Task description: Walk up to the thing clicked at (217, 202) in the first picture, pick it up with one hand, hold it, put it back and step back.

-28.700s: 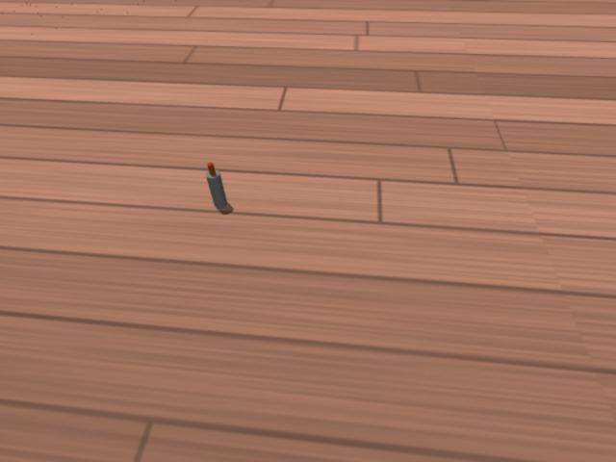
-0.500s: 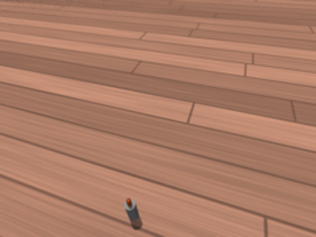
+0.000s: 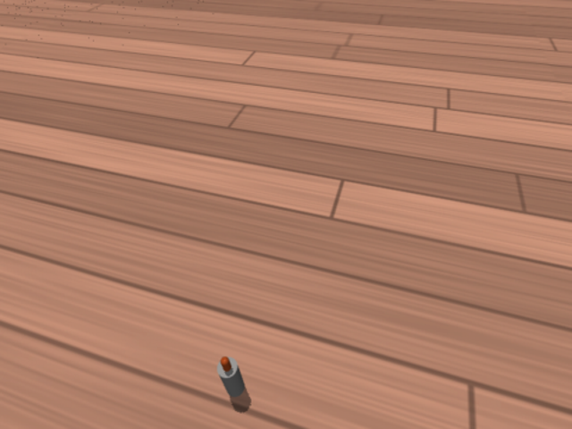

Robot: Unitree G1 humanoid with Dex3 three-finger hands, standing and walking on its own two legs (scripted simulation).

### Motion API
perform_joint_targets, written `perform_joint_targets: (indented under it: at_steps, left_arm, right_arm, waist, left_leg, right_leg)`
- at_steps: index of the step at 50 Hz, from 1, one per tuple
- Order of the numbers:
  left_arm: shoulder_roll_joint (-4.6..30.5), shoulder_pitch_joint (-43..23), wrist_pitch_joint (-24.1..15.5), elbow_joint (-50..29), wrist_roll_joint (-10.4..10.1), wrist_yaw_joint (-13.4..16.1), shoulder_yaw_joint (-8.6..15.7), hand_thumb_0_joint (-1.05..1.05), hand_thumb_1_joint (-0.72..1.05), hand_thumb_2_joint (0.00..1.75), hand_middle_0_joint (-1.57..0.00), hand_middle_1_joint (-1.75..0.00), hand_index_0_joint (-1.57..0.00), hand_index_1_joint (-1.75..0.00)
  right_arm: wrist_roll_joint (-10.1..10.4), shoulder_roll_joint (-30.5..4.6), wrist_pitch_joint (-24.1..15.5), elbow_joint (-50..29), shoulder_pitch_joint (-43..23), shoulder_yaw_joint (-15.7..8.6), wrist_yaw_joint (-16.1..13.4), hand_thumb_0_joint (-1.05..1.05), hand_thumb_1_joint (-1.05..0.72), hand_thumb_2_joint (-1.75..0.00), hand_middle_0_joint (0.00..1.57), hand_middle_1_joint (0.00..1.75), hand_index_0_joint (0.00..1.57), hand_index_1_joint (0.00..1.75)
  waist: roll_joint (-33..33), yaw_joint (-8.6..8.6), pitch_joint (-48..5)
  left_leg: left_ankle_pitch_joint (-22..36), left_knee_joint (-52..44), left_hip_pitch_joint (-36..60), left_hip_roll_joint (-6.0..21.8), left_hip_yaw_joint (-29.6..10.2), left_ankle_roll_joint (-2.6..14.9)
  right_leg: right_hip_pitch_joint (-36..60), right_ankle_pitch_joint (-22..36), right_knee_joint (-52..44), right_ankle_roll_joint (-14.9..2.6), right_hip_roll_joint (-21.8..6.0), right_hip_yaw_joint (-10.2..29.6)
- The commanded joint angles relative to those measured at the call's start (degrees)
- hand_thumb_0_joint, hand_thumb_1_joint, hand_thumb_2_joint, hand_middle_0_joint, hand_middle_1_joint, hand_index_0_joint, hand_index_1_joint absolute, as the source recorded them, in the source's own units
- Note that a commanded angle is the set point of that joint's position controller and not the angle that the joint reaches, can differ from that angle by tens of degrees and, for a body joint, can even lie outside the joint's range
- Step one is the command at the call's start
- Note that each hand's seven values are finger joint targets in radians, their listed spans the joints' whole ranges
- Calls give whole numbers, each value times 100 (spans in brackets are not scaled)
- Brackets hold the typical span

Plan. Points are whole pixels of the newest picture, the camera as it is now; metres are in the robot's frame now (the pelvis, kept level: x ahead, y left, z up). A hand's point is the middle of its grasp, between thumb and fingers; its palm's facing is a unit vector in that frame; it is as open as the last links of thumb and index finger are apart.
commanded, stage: stand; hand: left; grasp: from the side
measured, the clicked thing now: (230, 374) +0.42 +0.22 -0.66
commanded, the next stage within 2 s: step back in 0.94 s
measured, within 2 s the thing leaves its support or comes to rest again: neither
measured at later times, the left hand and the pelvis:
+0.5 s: hand out of the picture +0.09 +0.24 -0.16, palm faces -0.03 -0.94 -0.34, open 7.3 cm; pelvis +0.02 +0.00 +0.00, yaw -1 degrees
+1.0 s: hand out of the picture +0.10 +0.25 -0.15, palm faces +0.00 -0.94 -0.35, open 7.3 cm; pelvis +0.02 -0.01 +0.00, yaw -1 degrees
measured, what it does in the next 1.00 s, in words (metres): stands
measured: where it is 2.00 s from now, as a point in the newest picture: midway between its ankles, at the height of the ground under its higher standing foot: outside the picture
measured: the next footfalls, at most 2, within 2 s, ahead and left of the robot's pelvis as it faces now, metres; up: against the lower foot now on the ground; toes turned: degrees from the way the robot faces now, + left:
right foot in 1.62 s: -0.08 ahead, -0.10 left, +0.00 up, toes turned -2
left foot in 1.94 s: -0.16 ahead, +0.15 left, +0.00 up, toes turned -3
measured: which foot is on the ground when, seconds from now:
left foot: down 0.00-1.00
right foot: down 0.00-1.00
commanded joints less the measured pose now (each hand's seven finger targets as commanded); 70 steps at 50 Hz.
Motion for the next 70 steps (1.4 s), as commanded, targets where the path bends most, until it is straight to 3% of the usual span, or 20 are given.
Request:
perform_joint_targets:
  at_steps: [1, 4, 9, 17, 28, 46, 47, 50, 52, 54, 55, 57, 58, 59, 60, 61, 62, 64, 66, 70]
  left_arm:
    - [1258, -213, -103, -309, -8, 72, 219, 0, 90, 90, -20, -30, -20, -30]
    - [1222, -226, -84, -325, -10, 63, 213, 0, 90, 90, -20, -30, -20, -30]
    - [1219, -238, -136, -340, -25, 66, 219, 0, 90, 90, -20, -30, -20, -30]
    - [1224, -251, -142, -330, -38, 77, 215, 0, 90, 90, -20, -30, -20, -30]
    - [1235, -310, -108, -332, -43, 62, 239, 0, 90, 90, -20, -30, -20, -30]
    - [1288, -332, -131, -407, -56, 59, 248, 0, 90, 90, -20, -30, -20, -30]
    - [1713, -322, -59, -555, -187, 61, 531, 0, 90, 90, -20, -30, -20, -30]
    - [1759, -217, -1, -827, -183, 90, 608, 0, 90, 90, -20, -30, -20, -30]
    - [1826, -442, 54, -1089, -118, 94, 652, 0, 90, 90, -20, -30, -20, -30]
    - [1916, -727, 95, -1375, -5, 103, 671, 0, 90, 90, -20, -30, -20, -30]
    - [1899, -824, 110, -1501, 39, 106, 683, 0, 90, 90, -20, -30, -20, -30]
    - [1740, -913, 147, -1631, 39, 115, 619, 0, 90, 90, -20, -30, -20, -30]
    - [1694, -928, 184, -1678, 14, 115, 590, 0, 90, 90, -20, -30, -20, -30]
    - [1606, -885, 244, -1733, -43, 110, 567, 0, 90, 90, -20, -30, -20, -30]
    - [1298, -741, 300, -1829, -131, 111, 513, 0, 90, 90, -20, -30, -20, -30]
    - [1151, -587, 344, -1827, -128, 160, 489, 0, 90, 90, -20, -30, -20, -30]
    - [1268, -486, 364, -1796, -74, 224, 529, 0, 90, 90, -20, -30, -20, -30]
    - [1398, -372, 389, -1684, -89, 260, 547, 0, 90, 90, -20, -30, -20, -30]
    - [1410, -22, 382, -1654, -118, 241, 536, 0, 90, 90, -20, -30, -20, -30]
    - [1394, -84, 323, -1874, -31, 177, 615, 0, 90, 90, -20, -30, -20, -30]
  right_arm:
    - [38, -1074, -94, -275, -190, -197, -76, 0, -90, -90, 20, 30, 20, 30]
    - [27, -1162, -92, -271, -224, -226, -80, 0, -90, -90, 20, 30, 20, 30]
    - [32, -1154, -136, -262, -259, -205, -84, 0, -90, -90, 20, 30, 20, 30]
    - [46, -1175, -122, -235, -329, -211, -91, 0, -90, -90, 20, 30, 20, 30]
    - [48, -1168, -125, -221, -389, -198, -98, 0, -90, -90, 20, 30, 20, 30]
    - [49, -1178, -126, -268, -440, -192, -93, 0, -90, -90, 20, 30, 20, 30]
    - [111, -1478, -24, -454, -620, -305, -58, 0, -90, -90, 20, 30, 20, 30]
    - [191, -1340, 73, -687, -375, -351, -47, 0, -90, -90, 20, 30, 20, 30]
    - [174, -1272, 150, -796, -216, -403, -37, 0, -90, -90, 20, 30, 20, 30]
    - [126, -1286, 247, -920, -63, -480, -6, 0, -90, -90, 20, 30, 20, 30]
    - [134, -1245, 275, -997, 103, -480, 14, 0, -90, -90, 20, 30, 20, 30]
    - [162, -1254, 241, -1058, 229, -499, 18, 0, -90, -90, 20, 30, 20, 30]
    - [133, -1270, 193, -1054, 356, -515, -2, 0, -90, -90, 20, 30, 20, 30]
    - [69, -1348, 149, -1060, 429, -533, -29, 0, -90, -90, 20, 30, 20, 30]
    - [-63, -1772, 99, -1139, 316, -633, -54, 0, -90, -90, 20, 30, 20, 30]
    - [-90, -2075, 50, -1229, 183, -688, -56, 0, -90, -90, 20, 30, 20, 30]
    - [-49, -2253, 41, -1365, 197, -745, -64, 0, -90, -90, 20, 30, 20, 30]
    - [-44, -1882, 40, -1514, -290, -679, -137, 0, -90, -90, 20, 30, 20, 30]
    - [-57, -1695, 13, -1709, -417, -640, -207, 0, -90, -90, 20, 30, 20, 30]
    - [-7, -1567, 15, -1771, 53, -657, -256, 0, -90, -90, 20, 30, 20, 30]
  waist:
    - [-92, 8, -81]
    - [35, 13, -144]
    - [-8, 32, -443]
    - [-66, 3, -600]
    - [-3, 4, -361]
    - [-104, -7, -524]
    - [-157, 53, 136]
    - [-427, -21, -549]
    - [-758, -72, -772]
    - [-1175, -84, -734]
    - [-1251, -165, -713]
    - [-1168, -210, -669]
    - [-1020, -261, -726]
    - [-567, -279, -603]
    - [694, -152, -583]
    - [1071, -55, -511]
    - [1170, -204, -729]
    - [769, 29, -728]
    - [858, 143, -763]
    - [605, -107, -752]
  left_leg:
    - [-317, -499, -220, 422, -461, 188]
    - [-499, -535, -260, 459, -489, 205]
    - [269, -435, 8, 519, -435, 225]
    - [737, -376, 247, 560, -370, 188]
    - [429, -566, 110, 569, -375, 141]
    - [768, -501, 270, 599, -339, 152]
    - [1394, 158, -234, 475, -389, 325]
    - [1234, 1097, -151, 199, -99, 347]
    - [152, 1736, -318, -150, 33, 320]
    - [-1814, 2817, -474, -385, -118, 414]
    - [-2035, 2922, -649, -321, -260, 464]
    - [-1555, 2295, -704, -245, -250, 452]
    - [-804, 1532, -643, -231, -132, 418]
    - [584, 603, -672, 36, -328, 403]
    - [2098, 153, -424, 930, -1532, 530]
    - [3232, 77, -12, 1466, -2248, 920]
    - [3346, 108, -138, 1763, -2576, 1123]
    - [3116, 343, 178, 1348, -1799, 989]
    - [3143, 620, 247, 1153, -1339, 1078]
    - [3088, 728, 753, 1282, -1401, 1460]
  right_leg:
    - [-225, -615, -630, -188, -507, 547]
    - [-186, -628, -589, -206, -490, 530]
    - [72, 276, -501, -193, -549, 542]
    - [187, 903, -474, -175, -571, 490]
    - [110, 429, -531, -180, -527, 479]
    - [176, 917, -517, -192, -553, 486]
    - [-278, 1812, -97, -247, -492, 598]
    - [-186, 2326, 20, -666, -793, 818]
    - [-290, 2201, -56, -1081, -1190, 1190]
    - [-796, 2109, 0, -1512, -1656, 1501]
    - [-808, 2042, 126, -1549, -1692, 1434]
    - [-722, 2085, 604, -1302, -1366, 1125]
    - [-600, 1919, 961, -1082, -1157, 967]
    - [-621, 1403, 1429, -788, -807, 757]
    - [-1147, 232, 2378, -450, 68, 471]
    - [-1924, -2331, 3033, -353, 825, 691]
    - [-1857, -2838, 3663, -319, 867, 1239]
    - [-2125, -2274, 4385, -337, 833, 1499]
    - [-2259, -1884, 4738, -263, 780, 1352]
    - [-2278, -1956, 4429, -22, 695, 1150]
